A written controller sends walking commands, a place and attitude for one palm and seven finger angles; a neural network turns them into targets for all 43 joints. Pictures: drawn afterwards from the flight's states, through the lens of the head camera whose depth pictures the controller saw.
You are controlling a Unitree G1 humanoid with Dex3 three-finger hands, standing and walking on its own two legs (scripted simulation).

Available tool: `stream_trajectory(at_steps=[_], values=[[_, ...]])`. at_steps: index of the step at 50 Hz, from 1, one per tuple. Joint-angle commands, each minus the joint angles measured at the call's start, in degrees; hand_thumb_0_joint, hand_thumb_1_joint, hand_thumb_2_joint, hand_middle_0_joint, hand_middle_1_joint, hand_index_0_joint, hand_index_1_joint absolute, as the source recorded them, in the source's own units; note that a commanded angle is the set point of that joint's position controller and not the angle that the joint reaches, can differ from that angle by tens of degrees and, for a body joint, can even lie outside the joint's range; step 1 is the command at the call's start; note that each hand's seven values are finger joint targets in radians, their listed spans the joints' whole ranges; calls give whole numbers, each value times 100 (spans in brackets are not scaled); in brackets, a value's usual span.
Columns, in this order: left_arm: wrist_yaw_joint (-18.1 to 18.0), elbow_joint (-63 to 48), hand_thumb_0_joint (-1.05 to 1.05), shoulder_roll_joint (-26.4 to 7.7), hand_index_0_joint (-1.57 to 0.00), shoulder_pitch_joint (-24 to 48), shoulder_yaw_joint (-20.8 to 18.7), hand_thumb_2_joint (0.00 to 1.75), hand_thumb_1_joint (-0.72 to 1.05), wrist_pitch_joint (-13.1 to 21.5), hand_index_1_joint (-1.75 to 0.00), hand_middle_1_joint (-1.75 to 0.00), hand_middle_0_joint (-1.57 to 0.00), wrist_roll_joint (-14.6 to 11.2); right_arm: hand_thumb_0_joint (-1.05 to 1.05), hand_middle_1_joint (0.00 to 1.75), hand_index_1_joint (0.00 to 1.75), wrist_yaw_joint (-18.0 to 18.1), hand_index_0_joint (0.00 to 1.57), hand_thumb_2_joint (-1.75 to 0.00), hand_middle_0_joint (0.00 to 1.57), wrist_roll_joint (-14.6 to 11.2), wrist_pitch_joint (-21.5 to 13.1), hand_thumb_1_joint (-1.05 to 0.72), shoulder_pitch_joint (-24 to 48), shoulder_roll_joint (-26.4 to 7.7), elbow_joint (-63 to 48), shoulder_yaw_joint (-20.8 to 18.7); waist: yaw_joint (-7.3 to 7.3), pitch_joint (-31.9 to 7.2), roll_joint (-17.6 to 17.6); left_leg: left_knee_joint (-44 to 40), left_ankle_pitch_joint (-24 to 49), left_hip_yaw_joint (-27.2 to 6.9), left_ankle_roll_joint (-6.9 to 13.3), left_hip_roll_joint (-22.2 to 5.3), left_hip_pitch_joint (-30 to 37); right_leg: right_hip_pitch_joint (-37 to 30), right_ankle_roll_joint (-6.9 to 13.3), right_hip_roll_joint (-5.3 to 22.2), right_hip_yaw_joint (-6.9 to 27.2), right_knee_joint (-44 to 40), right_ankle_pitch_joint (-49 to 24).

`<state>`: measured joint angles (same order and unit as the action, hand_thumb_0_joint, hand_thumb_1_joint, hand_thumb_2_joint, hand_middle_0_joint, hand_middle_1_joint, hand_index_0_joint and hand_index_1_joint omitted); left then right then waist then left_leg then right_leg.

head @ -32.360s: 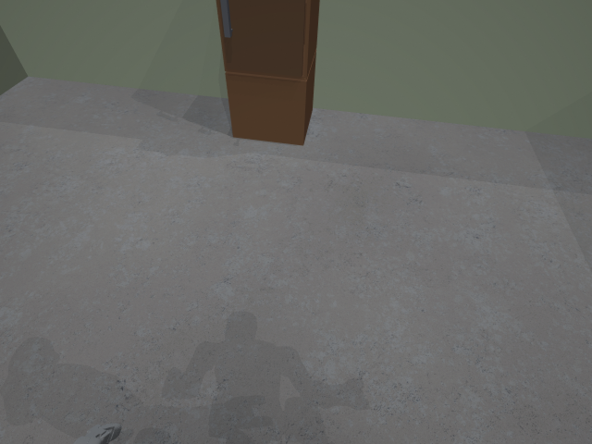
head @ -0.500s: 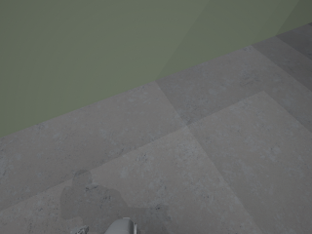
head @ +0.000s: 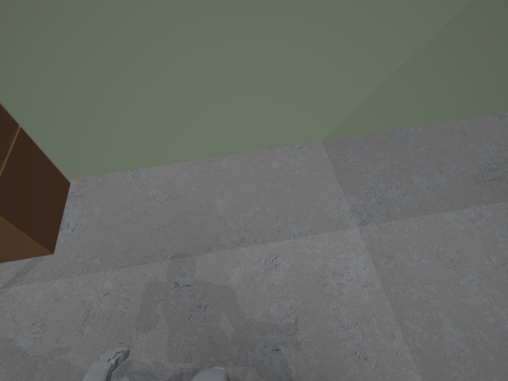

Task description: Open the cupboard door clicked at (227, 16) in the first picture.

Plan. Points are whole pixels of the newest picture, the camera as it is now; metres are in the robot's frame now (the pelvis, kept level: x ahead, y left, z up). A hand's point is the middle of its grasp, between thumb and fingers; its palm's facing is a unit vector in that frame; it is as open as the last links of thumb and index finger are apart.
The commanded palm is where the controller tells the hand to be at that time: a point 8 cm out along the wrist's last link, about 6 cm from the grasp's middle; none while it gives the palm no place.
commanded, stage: turn to face it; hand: left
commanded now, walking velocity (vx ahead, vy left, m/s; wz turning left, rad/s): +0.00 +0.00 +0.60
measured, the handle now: out of the picture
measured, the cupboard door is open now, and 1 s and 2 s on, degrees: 46 46 46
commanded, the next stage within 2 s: take the last steps up to it in 1.44 s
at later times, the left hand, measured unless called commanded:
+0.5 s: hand out of the picture -0.01 +0.23 -0.18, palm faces +0.34 -0.91 -0.23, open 7.3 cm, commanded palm none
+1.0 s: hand out of the picture +0.05 +0.18 -0.13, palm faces +0.52 -0.80 -0.29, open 7.4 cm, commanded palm none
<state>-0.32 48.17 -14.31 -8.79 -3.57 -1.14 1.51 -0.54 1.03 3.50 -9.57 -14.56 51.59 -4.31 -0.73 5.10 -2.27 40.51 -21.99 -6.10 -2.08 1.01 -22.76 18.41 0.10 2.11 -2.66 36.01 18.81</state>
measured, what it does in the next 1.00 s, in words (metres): steps on the spot, turning left: left foot, then right foot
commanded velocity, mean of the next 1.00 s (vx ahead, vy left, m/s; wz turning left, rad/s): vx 0.00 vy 0.00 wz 0.60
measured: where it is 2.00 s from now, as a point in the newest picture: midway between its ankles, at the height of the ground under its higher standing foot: outside the picture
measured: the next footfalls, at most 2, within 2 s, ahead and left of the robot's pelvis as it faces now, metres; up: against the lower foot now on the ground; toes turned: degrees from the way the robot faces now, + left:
left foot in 0.38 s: +0.02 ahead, +0.11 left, +0.00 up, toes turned +20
right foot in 0.84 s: +0.11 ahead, -0.13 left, +0.00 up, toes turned +29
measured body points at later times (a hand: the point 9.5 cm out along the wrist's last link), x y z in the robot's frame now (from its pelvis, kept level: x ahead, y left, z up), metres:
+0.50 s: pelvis +0.01 +0.01 +0.00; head +0.06 +0.06 +0.45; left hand -0.03 +0.28 -0.16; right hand +0.21 -0.20 -0.11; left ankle -0.02 +0.09 -0.72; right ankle +0.00 -0.14 -0.66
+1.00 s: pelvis +0.06 -0.05 +0.02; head +0.13 -0.04 +0.46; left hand +0.02 +0.22 -0.11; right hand +0.25 -0.24 -0.15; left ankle -0.05 +0.05 -0.63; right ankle +0.08 -0.15 -0.72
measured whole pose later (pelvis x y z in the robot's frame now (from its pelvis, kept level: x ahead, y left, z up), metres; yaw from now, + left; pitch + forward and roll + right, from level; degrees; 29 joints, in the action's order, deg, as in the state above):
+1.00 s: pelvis +0.06 -0.05 +0.02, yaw +36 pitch +1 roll +3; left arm -1.2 48.6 -10.4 -8.8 -1.5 -0.7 0.9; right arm -1.0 1.0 4.5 -10.4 -15.6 54.2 -5.3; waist -3.0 6.3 -1.9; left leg 65.3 -25.4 -0.7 -4.2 1.1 -29.3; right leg 10.6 1.3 3.6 -6.1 28.8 19.4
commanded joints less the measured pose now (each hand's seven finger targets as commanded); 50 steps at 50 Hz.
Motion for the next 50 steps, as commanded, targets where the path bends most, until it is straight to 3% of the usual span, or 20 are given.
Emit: stream_trajectory(at_steps=[1,3,5,13,17,18,19,20,21,23,27,35,39,40,41,42,43,44,46,50], values=[[-159,-308,0,-874,-20,-347,-163,90,90,179,-30,-30,-20,-29,0,30,30,-13,20,-90,20,24,-89,-90,295,-649,-535,-214,109,-532,1807,3072,-793,65,-13,-140,-1292,-851,763,2074,1735,-1962,-1694],[-157,-387,0,-705,-20,-95,-96,90,90,143,-30,-30,-20,-53,0,30,30,-71,20,-90,20,2,-22,-90,220,-500,-420,-167,-24,-474,1547,3104,-321,403,-155,-251,-1211,-997,603,1611,615,-1617,-2686],[-168,-356,0,-691,-20,-285,-109,90,90,174,-30,-30,-20,-39,0,30,30,-101,20,-90,20,-26,-13,-90,351,-381,-430,-109,58,-591,1487,2471,-280,640,-220,-234,-1106,-1390,577,1540,223,-1484,-3328],[-155,-68,0,-988,-20,-872,-237,90,90,166,-30,-30,-20,13,0,30,30,-123,20,-90,20,-61,-86,-90,788,-197,-532,12,378,-812,1405,325,-390,1192,-104,-130,-349,-2005,645,1875,-115,-1047,-4154],[-93,-67,0,-978,-20,-555,-272,90,90,127,-30,-30,-20,-45,0,30,30,-97,20,-90,20,-24,-140,-90,186,-420,-428,-45,-45,-909,1038,-1184,782,1176,98,-107,1187,-975,212,1765,-566,-160,-3164],[-65,-172,0,-835,-20,-483,-248,90,90,104,-30,-30,-20,-83,0,30,30,-68,20,-90,20,13,-186,-90,-256,-833,-338,-157,-314,-1197,103,-1564,1858,313,434,-772,2200,-33,-120,1437,-832,842,-2063],[-30,-426,0,-428,-20,-214,-116,90,90,66,-30,-30,-20,-120,0,30,30,-19,20,-90,20,51,-202,-90,-695,-1491,-310,-331,-577,-1231,-1577,-1889,4004,-1938,1375,-2410,2775,1590,-563,540,-844,2267,1796],[-74,-554,0,-549,-20,124,-103,90,90,-13,-30,-30,-20,-60,0,30,30,39,20,-90,20,12,-156,-90,-928,-1584,-177,-329,-592,-1275,-993,-1783,4499,-1906,1791,-2676,2617,1801,-449,505,7,2895,2028],[-82,-552,0,-604,-20,191,-133,90,90,-31,-30,-30,-20,-48,0,30,30,79,20,-90,20,31,-179,-90,-699,-1444,-235,-272,-471,-1117,-679,-1896,3592,-1545,1745,-2415,2240,1770,-408,558,190,3058,1661],[-55,-309,0,-593,-20,161,-166,90,90,-51,-30,-30,-20,-38,0,30,30,168,20,-90,20,31,-226,-90,-108,-1123,-429,-188,-225,-866,-887,-1958,3205,-1217,1401,-1842,1672,1660,-473,515,331,3158,968],[4,-142,0,-547,-20,-90,-164,90,90,-91,-30,-30,-20,-30,0,30,30,174,20,-90,20,10,-295,-90,25,-1015,-425,-108,34,-791,-421,-2066,2995,-756,1103,-1350,1477,1331,-525,356,302,2826,315],[-18,-422,0,-475,-20,431,-95,90,90,-55,-30,-30,-20,-74,0,30,30,134,20,-90,20,49,-259,-90,-287,-1095,-284,-209,-126,-859,-756,-1840,3147,-1237,1149,-1205,1472,776,-522,16,220,1250,604],[-57,-332,0,-518,-20,-14,-109,90,90,16,-30,-30,-20,-125,0,30,30,134,20,-90,20,18,-212,-90,-53,-1063,-350,-258,91,-1029,-814,-1411,3404,-1453,958,-988,967,-471,-417,-253,130,-217,26],[-73,-266,0,-603,-20,-284,-144,90,90,59,-30,-30,-20,-131,0,30,30,131,20,-90,20,-20,-204,-90,62,-999,-397,-253,249,-1095,-641,-1171,2938,-1388,756,-793,569,-1140,-389,-167,157,-1022,-568],[-114,-207,0,-951,-20,-570,-222,90,90,124,-30,-30,-20,-78,0,30,30,99,20,-90,20,-82,-217,-90,63,-731,-438,-219,382,-1282,259,-522,1666,-999,420,-397,-301,-2174,-186,661,903,-1715,-914],[-162,-199,0,-1434,-20,-646,-317,90,90,153,-30,-30,-20,8,0,30,30,71,20,-90,20,-98,-228,-90,76,-402,-586,-179,436,-1176,1952,826,-927,232,-57,452,-1273,-2483,497,2260,2336,-1909,-1852],[-182,-205,0,-1400,-20,-635,-254,90,90,139,-30,-30,-20,-20,0,30,30,62,20,-90,20,-37,-186,-90,90,-634,-558,-204,394,-1065,1590,2166,-1535,168,-29,183,-1151,-1712,956,2746,2316,-1824,-2526],[-191,-264,0,-1009,-20,-252,-151,90,90,154,-30,-30,-20,-51,0,30,30,35,20,-90,20,2,-135,-90,-43,-606,-421,-197,135,-794,1256,2768,-1030,18,-44,-4,-1209,-1490,921,2251,1625,-1718,-2738],[-180,-329,0,-688,-20,-24,-73,90,90,155,-30,-30,-20,-97,0,30,30,-14,20,-90,20,1,-48,-90,-33,-530,-225,-189,-33,-642,1504,3114,-442,309,-201,-159,-1322,-1584,633,1598,688,-1414,-3890],[-191,-218,0,-689,-20,-493,-102,90,90,188,-30,-30,-20,-85,0,30,30,-84,20,-90,20,-27,-4,-90,365,-371,-279,-84,144,-581,1389,2263,-208,704,-276,-190,-1254,-2047,481,1497,59,-1309,-4675]])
